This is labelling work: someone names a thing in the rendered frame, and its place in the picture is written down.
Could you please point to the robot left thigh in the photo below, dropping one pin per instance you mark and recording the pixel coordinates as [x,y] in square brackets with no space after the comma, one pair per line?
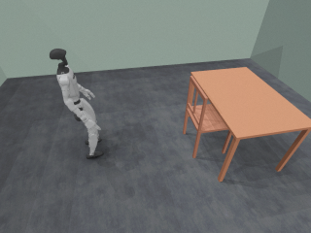
[89,109]

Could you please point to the chair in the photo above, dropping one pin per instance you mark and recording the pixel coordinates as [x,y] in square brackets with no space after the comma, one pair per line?
[204,117]

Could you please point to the robot right upper arm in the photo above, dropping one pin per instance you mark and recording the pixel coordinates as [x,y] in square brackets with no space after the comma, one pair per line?
[64,83]

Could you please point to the robot right hand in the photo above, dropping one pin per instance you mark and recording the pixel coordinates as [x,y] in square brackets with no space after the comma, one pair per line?
[90,123]

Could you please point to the robot left hand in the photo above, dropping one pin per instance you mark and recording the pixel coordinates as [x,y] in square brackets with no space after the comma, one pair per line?
[86,94]

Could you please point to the robot right shin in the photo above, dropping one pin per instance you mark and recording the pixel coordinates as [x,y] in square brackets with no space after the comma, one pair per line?
[92,143]

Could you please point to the table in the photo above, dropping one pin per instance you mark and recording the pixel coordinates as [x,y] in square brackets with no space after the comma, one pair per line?
[250,108]

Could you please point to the left robot forearm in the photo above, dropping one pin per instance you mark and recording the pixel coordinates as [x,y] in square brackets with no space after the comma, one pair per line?
[80,88]

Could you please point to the right robot forearm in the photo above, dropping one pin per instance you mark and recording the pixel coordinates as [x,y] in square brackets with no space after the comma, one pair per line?
[74,108]

